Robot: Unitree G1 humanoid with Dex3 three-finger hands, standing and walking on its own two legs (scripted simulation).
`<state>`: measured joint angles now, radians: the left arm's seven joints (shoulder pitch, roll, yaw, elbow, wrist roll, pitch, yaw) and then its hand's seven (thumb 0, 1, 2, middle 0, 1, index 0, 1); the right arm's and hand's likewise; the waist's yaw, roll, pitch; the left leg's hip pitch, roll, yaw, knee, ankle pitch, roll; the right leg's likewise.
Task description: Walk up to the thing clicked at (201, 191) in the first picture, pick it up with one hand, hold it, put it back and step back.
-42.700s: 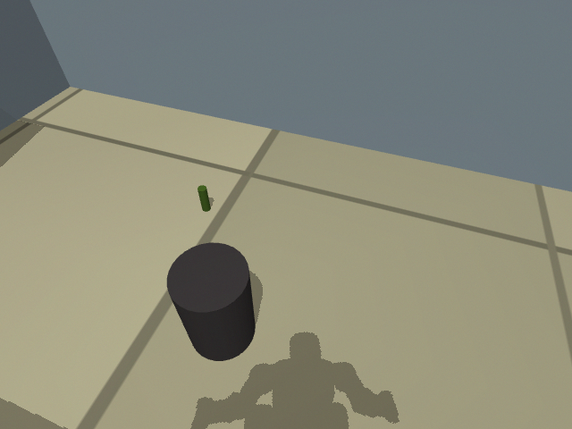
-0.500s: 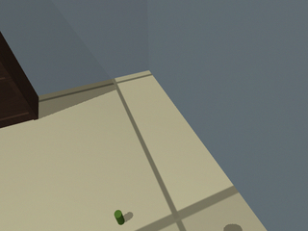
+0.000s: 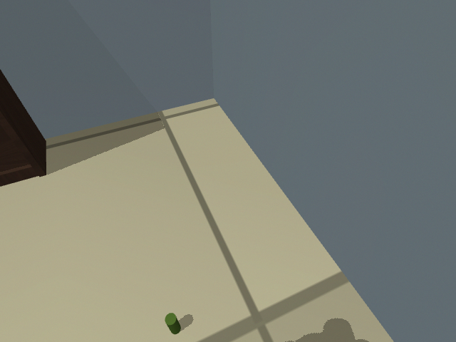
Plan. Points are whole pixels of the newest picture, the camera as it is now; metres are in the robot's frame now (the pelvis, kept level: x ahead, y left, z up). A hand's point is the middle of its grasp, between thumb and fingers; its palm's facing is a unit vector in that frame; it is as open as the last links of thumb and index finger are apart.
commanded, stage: stand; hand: left
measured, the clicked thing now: (173, 324) +0.35 +0.21 -0.71
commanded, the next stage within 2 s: step back in 0.80 s
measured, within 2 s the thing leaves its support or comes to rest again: neither
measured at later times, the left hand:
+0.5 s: hand out of the picture +0.09 +0.25 -0.16, palm faces -0.03 -0.94 -0.33, open 7.4 cm
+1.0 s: hand out of the picture +0.08 +0.26 -0.17, palm faces -0.04 -0.91 -0.40, open 7.4 cm
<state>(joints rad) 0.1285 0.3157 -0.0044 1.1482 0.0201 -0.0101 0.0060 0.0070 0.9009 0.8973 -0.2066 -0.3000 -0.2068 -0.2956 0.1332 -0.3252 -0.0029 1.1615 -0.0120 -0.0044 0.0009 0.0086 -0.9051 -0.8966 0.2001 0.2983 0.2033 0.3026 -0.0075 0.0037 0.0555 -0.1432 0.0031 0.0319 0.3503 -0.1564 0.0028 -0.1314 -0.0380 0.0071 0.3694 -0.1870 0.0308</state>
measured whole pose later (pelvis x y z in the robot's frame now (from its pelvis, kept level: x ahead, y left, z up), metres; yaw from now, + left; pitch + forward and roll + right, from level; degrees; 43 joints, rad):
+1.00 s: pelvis -0.02 -0.02 -0.01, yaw -1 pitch -2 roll +2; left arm 0.09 0.40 0.04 1.02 0.01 0.03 0.01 0.01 0.90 0.90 -0.21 -0.30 -0.21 -0.30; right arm 0.05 -0.37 -0.04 1.04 0.01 0.04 0.01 0.01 -0.90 -0.90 0.20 0.30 0.21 0.30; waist -0.01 -0.03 0.16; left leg -0.27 0.01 0.04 0.51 -0.21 0.00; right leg -0.29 -0.03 0.01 0.61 -0.29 -0.02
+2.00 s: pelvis -0.25 +0.01 -0.01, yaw -3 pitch -3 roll +2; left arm 0.20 0.34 0.06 0.85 0.04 0.04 0.01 0.01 0.90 0.90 -0.21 -0.30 -0.21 -0.30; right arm 0.12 -0.38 -0.04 0.89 0.01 0.07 -0.01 0.01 -0.90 -0.90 0.20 0.30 0.20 0.30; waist 0.03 0.01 0.15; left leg -0.46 -0.12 -0.11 1.08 -0.49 0.00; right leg -0.27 0.00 0.08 0.61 -0.29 -0.02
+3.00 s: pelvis -0.59 +0.01 -0.03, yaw +1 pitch -2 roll +3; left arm 0.12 0.41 0.09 0.76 0.05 0.06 0.00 0.01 0.90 0.90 -0.21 -0.30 -0.21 -0.30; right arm 0.26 -0.35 -0.04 0.93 -0.03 0.02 -0.03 0.01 -0.90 -0.90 0.20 0.30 0.20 0.30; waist 0.02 -0.09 0.16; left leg -0.20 -0.08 0.00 0.61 -0.38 0.01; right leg -0.42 -0.09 -0.01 0.74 -0.29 -0.01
